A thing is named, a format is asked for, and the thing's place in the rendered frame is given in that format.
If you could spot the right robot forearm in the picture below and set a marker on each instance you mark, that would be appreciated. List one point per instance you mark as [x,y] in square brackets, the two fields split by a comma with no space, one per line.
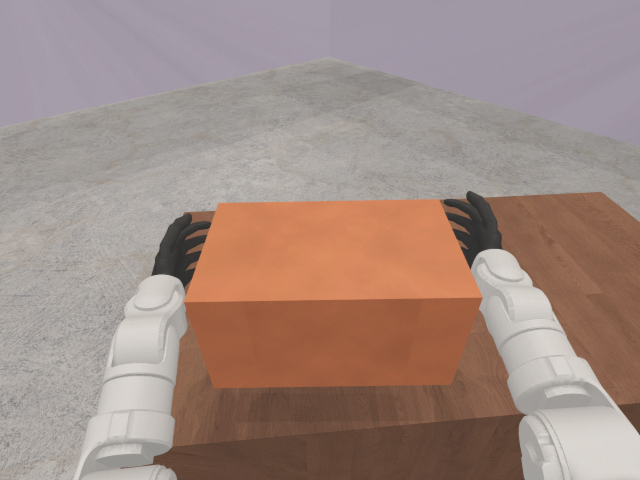
[544,371]

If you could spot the right robot hand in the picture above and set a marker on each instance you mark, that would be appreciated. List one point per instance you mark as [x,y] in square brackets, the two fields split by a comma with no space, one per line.
[483,226]

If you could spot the left robot hand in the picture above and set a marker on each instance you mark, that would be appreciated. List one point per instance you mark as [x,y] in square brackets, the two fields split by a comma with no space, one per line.
[171,259]

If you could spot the carton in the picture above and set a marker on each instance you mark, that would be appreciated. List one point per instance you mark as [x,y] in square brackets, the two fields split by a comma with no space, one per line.
[332,293]

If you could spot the pedestal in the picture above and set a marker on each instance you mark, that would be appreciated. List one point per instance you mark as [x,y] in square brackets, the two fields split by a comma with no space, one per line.
[582,250]

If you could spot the left robot forearm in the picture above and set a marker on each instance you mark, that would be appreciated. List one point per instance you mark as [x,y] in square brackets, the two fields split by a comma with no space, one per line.
[133,422]

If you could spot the robot right upper arm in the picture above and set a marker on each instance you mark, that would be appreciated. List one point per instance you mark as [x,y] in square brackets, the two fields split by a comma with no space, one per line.
[578,443]

